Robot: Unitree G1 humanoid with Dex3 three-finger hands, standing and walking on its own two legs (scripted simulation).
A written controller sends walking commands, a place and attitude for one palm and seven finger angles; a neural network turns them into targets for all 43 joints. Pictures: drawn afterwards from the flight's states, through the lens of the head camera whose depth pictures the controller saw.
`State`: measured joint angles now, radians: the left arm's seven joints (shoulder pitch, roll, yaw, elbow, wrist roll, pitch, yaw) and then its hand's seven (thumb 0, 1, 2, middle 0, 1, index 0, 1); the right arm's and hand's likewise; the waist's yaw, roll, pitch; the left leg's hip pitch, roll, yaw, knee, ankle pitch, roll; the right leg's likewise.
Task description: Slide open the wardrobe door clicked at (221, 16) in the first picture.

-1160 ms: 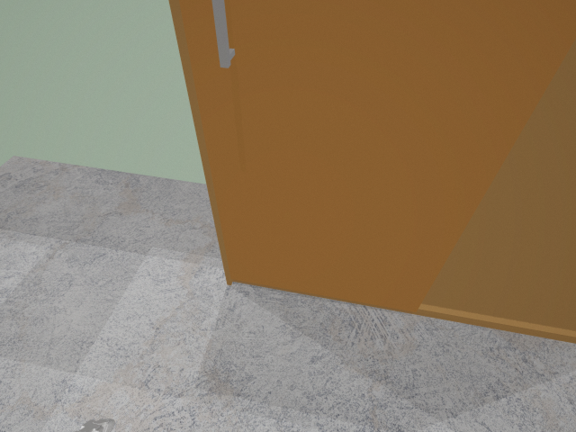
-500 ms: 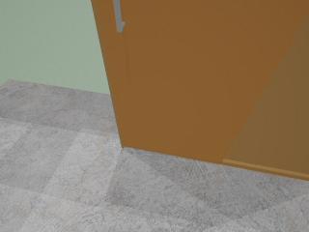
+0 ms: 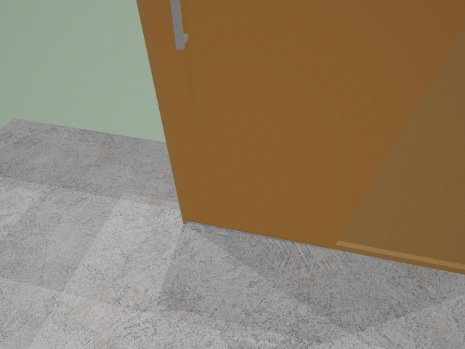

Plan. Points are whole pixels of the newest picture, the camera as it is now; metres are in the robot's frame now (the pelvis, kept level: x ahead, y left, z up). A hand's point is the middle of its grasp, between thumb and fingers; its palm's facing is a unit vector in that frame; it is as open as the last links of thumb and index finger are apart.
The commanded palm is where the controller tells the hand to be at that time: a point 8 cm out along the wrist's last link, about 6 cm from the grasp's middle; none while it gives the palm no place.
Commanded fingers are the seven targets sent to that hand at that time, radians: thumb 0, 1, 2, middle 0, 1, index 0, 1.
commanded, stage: look at it before walking up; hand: left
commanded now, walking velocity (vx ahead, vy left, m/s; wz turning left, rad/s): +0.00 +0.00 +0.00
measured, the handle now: out of the picture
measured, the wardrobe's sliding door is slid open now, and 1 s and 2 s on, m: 0.00 0.00 0.00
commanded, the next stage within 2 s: turn to face it in 0.28 s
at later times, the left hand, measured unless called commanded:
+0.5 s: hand out of the picture +0.08 +0.24 -0.16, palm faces -0.03 -0.94 -0.33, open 7.4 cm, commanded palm none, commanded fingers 0.00 0.90 0.90 -0.20 -0.30 -0.20 -0.30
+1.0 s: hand out of the picture +0.05 +0.20 -0.19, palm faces -0.02 -0.99 -0.16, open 7.3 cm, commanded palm none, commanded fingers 0.00 0.90 0.90 -0.20 -0.30 -0.20 -0.30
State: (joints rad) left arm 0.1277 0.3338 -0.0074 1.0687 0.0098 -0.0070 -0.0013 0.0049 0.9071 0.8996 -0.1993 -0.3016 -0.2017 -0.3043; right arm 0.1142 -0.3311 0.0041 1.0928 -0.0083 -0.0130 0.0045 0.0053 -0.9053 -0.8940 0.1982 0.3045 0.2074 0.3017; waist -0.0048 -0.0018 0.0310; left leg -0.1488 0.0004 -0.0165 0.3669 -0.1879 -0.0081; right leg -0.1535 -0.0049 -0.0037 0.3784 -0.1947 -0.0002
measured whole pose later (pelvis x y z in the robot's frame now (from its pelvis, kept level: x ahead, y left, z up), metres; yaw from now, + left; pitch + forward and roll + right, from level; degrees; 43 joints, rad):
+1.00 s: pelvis +0.03 +0.02 -0.01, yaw -4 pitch +0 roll -1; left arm 0.32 0.17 0.03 1.03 0.02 0.01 0.00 0.00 0.91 0.90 -0.20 -0.30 -0.20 -0.30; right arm 0.37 -0.19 -0.03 1.09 -0.02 0.00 0.00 0.00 -0.91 -0.89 0.20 0.30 0.20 0.30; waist -0.01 -0.01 -0.02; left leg -0.22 0.02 0.07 0.56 -0.36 0.01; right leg -0.22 0.01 0.06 0.52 -0.31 0.00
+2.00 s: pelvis +0.24 +0.06 -0.01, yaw -6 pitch -1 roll -2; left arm 0.26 0.22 0.07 0.99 0.02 0.07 0.03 0.00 0.92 0.90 -0.19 -0.30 -0.20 -0.30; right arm 0.11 -0.13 -0.03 0.95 -0.02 0.01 -0.04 0.00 -0.91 -0.89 0.20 0.30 0.21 0.30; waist 0.02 -0.03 0.08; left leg -0.35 0.08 0.11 0.51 -0.15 0.02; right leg -0.40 0.00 -0.02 1.03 -0.50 0.04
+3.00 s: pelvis +0.17 +0.04 -0.01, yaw -6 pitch -1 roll -1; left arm 0.35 0.11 0.00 1.11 0.02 -0.01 0.04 0.00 0.91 0.90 -0.20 -0.30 -0.20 -0.30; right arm 0.33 -0.14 -0.01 1.07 -0.02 0.01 -0.01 0.00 -0.91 -0.89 0.19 0.30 0.20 0.30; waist -0.02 0.02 0.01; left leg -0.30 0.04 0.03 0.56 -0.24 -0.01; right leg -0.27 -0.01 -0.06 0.51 -0.23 0.00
